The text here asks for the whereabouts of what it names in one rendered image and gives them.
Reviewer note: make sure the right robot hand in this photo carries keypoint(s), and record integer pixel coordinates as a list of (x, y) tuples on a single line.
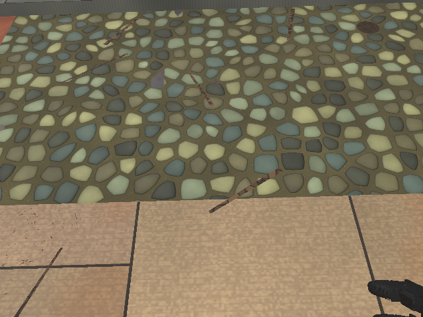
[(407, 292)]

